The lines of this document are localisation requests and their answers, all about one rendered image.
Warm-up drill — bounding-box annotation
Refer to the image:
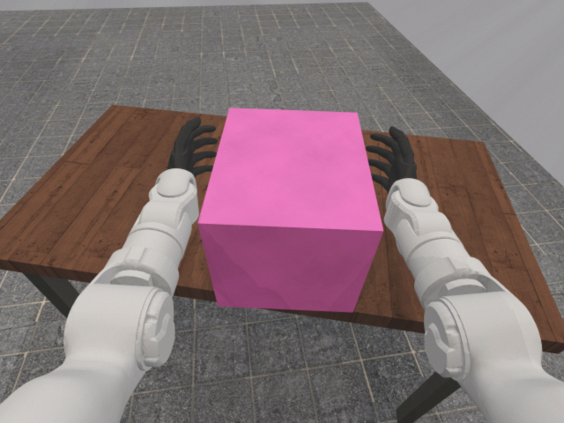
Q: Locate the robot right forearm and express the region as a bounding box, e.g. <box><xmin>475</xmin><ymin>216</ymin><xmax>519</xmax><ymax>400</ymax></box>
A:
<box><xmin>384</xmin><ymin>178</ymin><xmax>542</xmax><ymax>360</ymax></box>

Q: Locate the left robot hand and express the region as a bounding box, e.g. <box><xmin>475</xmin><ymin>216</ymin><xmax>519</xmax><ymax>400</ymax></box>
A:
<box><xmin>167</xmin><ymin>117</ymin><xmax>218</xmax><ymax>177</ymax></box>

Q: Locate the robot right upper arm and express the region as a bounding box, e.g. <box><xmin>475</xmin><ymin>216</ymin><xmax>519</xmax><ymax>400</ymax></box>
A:
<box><xmin>424</xmin><ymin>291</ymin><xmax>564</xmax><ymax>423</ymax></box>

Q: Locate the robot left forearm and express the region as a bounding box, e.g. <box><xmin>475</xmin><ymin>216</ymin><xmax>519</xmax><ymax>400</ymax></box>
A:
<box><xmin>63</xmin><ymin>168</ymin><xmax>199</xmax><ymax>356</ymax></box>

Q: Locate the table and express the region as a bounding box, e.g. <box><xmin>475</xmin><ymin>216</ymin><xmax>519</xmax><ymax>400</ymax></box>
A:
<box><xmin>0</xmin><ymin>105</ymin><xmax>564</xmax><ymax>423</ymax></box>

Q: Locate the robot left upper arm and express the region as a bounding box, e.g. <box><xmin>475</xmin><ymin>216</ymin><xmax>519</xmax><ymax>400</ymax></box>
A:
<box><xmin>0</xmin><ymin>283</ymin><xmax>175</xmax><ymax>423</ymax></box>

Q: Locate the right robot hand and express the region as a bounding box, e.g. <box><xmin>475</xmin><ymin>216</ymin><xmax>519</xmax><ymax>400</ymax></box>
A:
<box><xmin>366</xmin><ymin>126</ymin><xmax>418</xmax><ymax>194</ymax></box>

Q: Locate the carton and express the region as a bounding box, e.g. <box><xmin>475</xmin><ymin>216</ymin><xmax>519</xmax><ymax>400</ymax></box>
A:
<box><xmin>197</xmin><ymin>108</ymin><xmax>383</xmax><ymax>313</ymax></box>

